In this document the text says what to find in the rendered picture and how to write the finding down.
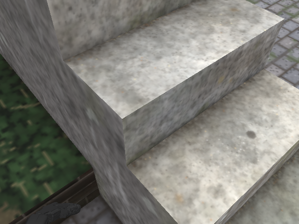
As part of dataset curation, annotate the robot left hand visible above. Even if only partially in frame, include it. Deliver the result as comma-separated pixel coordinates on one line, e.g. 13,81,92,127
25,202,81,224

